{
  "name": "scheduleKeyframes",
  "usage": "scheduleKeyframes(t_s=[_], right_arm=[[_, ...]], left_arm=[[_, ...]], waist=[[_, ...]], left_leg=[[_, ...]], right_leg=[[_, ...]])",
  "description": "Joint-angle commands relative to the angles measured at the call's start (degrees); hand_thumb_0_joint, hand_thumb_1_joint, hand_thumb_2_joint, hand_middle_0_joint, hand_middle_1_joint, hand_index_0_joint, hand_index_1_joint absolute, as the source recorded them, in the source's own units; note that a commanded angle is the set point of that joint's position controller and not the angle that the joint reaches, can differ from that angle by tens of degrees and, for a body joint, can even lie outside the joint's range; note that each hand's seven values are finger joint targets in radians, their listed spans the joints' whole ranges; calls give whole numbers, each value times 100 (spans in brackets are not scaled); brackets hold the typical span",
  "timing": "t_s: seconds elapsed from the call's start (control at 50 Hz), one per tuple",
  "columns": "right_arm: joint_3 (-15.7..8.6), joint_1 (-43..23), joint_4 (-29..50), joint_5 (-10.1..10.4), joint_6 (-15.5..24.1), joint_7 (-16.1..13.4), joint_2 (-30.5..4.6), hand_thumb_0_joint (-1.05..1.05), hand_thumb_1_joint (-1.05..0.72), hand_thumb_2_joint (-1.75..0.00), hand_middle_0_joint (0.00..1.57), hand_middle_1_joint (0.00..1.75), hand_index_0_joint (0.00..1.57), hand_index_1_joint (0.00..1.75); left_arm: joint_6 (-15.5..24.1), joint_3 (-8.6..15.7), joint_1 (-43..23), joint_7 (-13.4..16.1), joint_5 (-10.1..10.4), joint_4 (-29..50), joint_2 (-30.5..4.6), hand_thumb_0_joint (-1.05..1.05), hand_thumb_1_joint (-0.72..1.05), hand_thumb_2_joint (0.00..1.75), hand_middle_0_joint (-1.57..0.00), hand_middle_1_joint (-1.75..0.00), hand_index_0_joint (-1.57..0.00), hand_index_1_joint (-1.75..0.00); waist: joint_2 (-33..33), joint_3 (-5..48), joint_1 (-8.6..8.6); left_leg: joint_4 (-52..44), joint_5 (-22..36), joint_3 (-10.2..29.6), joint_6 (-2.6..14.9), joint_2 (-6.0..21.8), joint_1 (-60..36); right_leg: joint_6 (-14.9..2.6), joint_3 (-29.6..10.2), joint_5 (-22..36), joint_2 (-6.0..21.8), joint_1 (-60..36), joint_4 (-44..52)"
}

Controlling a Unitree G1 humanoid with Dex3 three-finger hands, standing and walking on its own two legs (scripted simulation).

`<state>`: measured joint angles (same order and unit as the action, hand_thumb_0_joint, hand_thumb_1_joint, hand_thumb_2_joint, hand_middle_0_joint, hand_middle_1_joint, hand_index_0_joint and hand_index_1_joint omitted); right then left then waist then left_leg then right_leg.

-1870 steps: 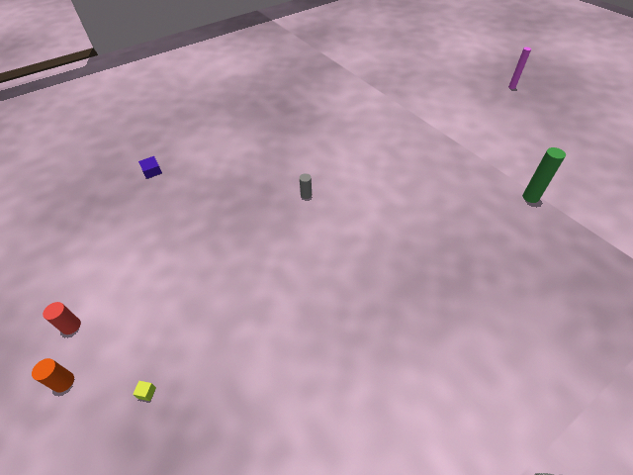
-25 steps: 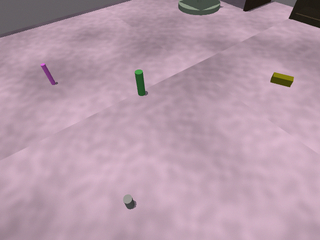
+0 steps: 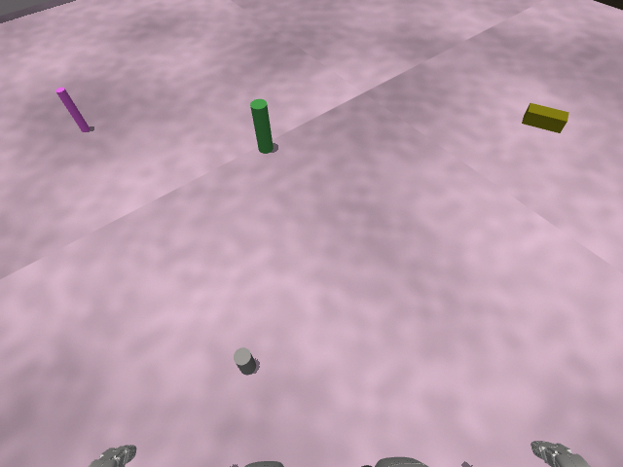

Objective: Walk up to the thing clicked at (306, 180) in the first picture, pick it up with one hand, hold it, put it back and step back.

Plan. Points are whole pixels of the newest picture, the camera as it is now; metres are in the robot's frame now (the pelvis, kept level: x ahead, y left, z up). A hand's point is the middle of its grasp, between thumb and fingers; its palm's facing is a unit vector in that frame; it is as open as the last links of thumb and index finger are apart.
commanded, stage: step back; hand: left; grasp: from above
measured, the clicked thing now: (245, 361) +0.44 +0.24 -0.72
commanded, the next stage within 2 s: none
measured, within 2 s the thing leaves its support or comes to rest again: neither
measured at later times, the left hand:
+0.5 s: hand out of the picture +0.05 +0.30 -0.17, palm faces -0.12 -0.93 -0.35, open 7.4 cm
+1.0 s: hand out of the picture -0.06 +0.28 -0.15, palm faces -0.06 -0.92 -0.38, open 7.4 cm
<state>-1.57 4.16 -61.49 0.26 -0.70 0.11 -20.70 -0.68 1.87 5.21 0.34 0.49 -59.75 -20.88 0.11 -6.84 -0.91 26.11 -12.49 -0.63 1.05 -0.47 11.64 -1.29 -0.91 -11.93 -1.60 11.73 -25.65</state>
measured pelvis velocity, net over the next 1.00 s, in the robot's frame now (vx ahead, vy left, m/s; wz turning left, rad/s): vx -0.22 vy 0.04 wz -0.04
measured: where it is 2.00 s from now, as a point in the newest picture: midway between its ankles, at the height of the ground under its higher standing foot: outside the picture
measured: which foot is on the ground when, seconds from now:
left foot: down 0.00-0.08, up 0.10-0.22, down 0.24-0.70, up 0.72-1.00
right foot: down 0.00-0.24, up 0.26-0.66, down 0.68-1.00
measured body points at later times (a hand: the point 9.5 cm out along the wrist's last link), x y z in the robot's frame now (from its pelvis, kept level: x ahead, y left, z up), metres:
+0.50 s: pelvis -0.09 +0.05 -0.01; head -0.01 +0.08 +0.43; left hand +0.06 +0.35 -0.15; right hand -0.04 -0.27 -0.12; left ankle -0.07 +0.14 -0.74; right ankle -0.12 -0.10 -0.67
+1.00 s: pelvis -0.22 +0.04 -0.02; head -0.16 +0.04 +0.43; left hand -0.06 +0.33 -0.12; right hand -0.15 -0.29 -0.13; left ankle -0.26 +0.16 -0.72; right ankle -0.15 -0.09 -0.74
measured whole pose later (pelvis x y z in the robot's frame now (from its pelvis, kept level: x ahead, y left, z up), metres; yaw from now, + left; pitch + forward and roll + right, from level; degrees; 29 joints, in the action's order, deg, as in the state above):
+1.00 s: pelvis -0.22 +0.04 -0.02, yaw -2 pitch -2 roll +1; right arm -2.7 10.5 -50.8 -0.4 -1.5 -1.3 -23.6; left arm -3.1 3.3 5.8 0.3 -1.8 -42.2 -20.9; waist -0.7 -10.1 -0.3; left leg 44.5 -27.6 3.1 -0.7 -3.0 14.8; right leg -0.5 -0.8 -11.8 0.7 21.3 -35.0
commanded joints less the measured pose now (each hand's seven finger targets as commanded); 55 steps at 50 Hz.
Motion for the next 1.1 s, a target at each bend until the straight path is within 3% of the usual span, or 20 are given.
scheduleKeyframes(t_s=[0.0,0.1,0.18,0.22,0.24,0.26,0.3,0.34,0.5,0.6,0.66,0.7,0.72,0.8,0.92,0.98,1.0,1.02,1.04,1.08], right_arm=[[-332,50,598,-1,-48,-59,-1319,0,-90,-90,20,30,20,30],[-403,566,786,-44,-195,25,-1213,0,-90,-90,20,30,20,30],[-440,880,825,-94,-27,-4,-1186,0,-90,-90,20,30,20,30],[-605,769,966,-326,47,-52,-1756,0,-90,-90,20,30,20,30],[-629,621,1047,-254,66,-61,-1949,0,-90,-90,20,30,20,30],[-674,645,1160,-210,68,-79,-2138,0,-90,-90,20,30,20,30],[-591,258,1245,-218,96,-164,-1773,0,-90,-90,20,30,20,30],[-510,119,1378,-201,113,-229,-1597,0,-90,-90,20,30,20,30],[-564,905,1441,-140,94,-286,-1600,0,-90,-90,20,30,20,30],[-563,506,1621,-132,59,-223,-1693,0,-90,-90,20,30,20,30],[-466,180,1665,-57,8,-180,-1499,0,-90,-90,20,30,20,30],[-448,61,1678,-9,-49,-237,-1237,0,-90,-90,20,30,20,30],[-478,340,1552,-43,-91,-240,-1372,0,-90,-90,20,30,20,30],[-375,830,1349,10,-11,-221,-1335,0,-90,-90,20,30,20,30],[-368,826,1484,-88,9,-213,-1204,0,-90,-90,20,30,20,30],[-440,1336,1258,-137,68,-164,-1170,0,-90,-90,20,30,20,30],[-509,1211,1300,-202,88,-165,-1361,0,-90,-90,20,30,20,30],[-633,1063,1409,-316,99,-147,-1883,0,-90,-90,20,30,20,30],[-706,805,1542,-241,86,-105,-2356,0,-90,-90,20,30,20,30],[-569,374,1571,-232,168,-168,-1894,0,-90,-90,20,30,20,30]], left_arm=[[50,367,-97,89,-67,745,-1529,0,90,90,-20,-30,-20,-30],[4,456,-542,105,-263,1215,-1801,0,90,90,-20,-30,-20,-30],[-86,365,-531,128,-214,1382,-1550,0,90,90,-20,-30,-20,-30],[-159,308,-430,102,-112,1568,-1180,0,90,90,-20,-30,-20,-30],[-182,332,-307,146,-147,1515,-1168,0,90,90,-20,-30,-20,-30],[-177,326,-275,211,-202,1534,-1194,0,90,90,-20,-30,-20,-30],[-192,403,-353,229,-202,1450,-1327,0,90,90,-20,-30,-20,-30],[-195,440,73,171,-125,1410,-1280,0,90,90,-20,-30,-20,-30],[-146,509,-4,114,-169,1769,-1129,0,90,90,-20,-30,-20,-30],[-123,564,461,39,-205,1592,-1099,0,90,90,-20,-30,-20,-30],[-55,621,1034,33,-289,1377,-1213,0,90,90,-20,-30,-20,-30],[-38,794,392,7,-261,1692,-2096,0,90,90,-20,-30,-20,-30],[-5,779,112,15,-266,1868,-1919,0,90,90,-20,-30,-20,-30],[-35,626,-204,103,-256,2033,-1341,0,90,90,-20,-30,-20,-30],[-125,610,273,115,-284,2120,-1370,0,90,90,-20,-30,-20,-30],[-216,563,147,45,-182,2181,-1464,0,90,90,-20,-30,-20,-30],[-253,509,267,24,-166,2194,-1312,0,90,90,-20,-30,-20,-30],[-246,467,294,10,-150,2240,-1087,0,90,90,-20,-30,-20,-30],[-215,597,-252,112,-208,2325,-1309,0,90,90,-20,-30,-20,-30],[-225,626,-144,140,-203,2102,-1255,0,90,90,-20,-30,-20,-30]], waist=[[-353,1252,10],[-1221,904,-71],[-557,1118,-158],[1052,943,-71],[937,866,5],[1088,988,-185],[603,750,-60],[769,734,193],[734,1026,-241],[820,1131,-4],[300,1196,318],[-1765,614,360],[-1309,449,183],[-846,597,48],[-1229,994,274],[-918,1235,-36],[-464,1150,16],[859,1041,26],[1423,642,-280],[486,521,31]], left_leg=[[931,1129,443,322,372,-140],[2981,-2075,578,176,-223,222],[436,-255,180,47,-68,120],[-487,2296,2086,507,1322,-527],[-289,3695,2266,986,1861,-565],[-354,3759,2679,1281,2239,-452],[-206,3485,2105,1196,1794,-361],[84,3599,1489,970,1393,-657],[383,3737,1537,1195,1565,-1575],[311,2232,1478,1050,1551,-464],[839,931,1162,524,1159,627],[3360,-2349,353,-120,-500,1244],[4145,-2392,893,-154,-428,1152],[4227,-1677,802,-218,-605,1265],[1700,-1807,332,-188,-178,1104],[-310,-120,-90,-61,-209,9],[-484,65,616,115,224,-368],[-719,482,2387,633,1562,-714],[-969,1159,3137,1501,2526,423],[-504,2448,2238,1399,2047,423]], right_leg=[[-798,-1274,1968,1224,55,-73],[-1576,-2011,1971,2183,911,358],[-727,-1061,1940,1222,190,-782],[-127,-523,-124,-98,1335,-2321],[0,-594,-2206,-578,1693,-3081],[62,-1031,-2633,-613,1795,-3655],[47,-1302,-2181,-552,1891,-4385],[85,-1180,-1650,-525,2054,-4545],[250,-741,-1753,-234,1781,-2870],[36,-221,-1252,-16,573,-1402],[-217,-685,146,357,-528,58],[-1722,-3165,763,2344,733,865],[-1740,-3143,832,2364,1031,832],[-1160,-1360,1926,1317,327,109],[-1110,-1403,2174,1424,-861,-206],[-702,-1173,1535,1166,-424,-684],[-381,-1069,719,899,310,-843],[-38,-538,-973,142,1592,-1903],[128,-462,-2478,-303,1537,-3112],[41,-1207,-2140,-474,1565,-4497]])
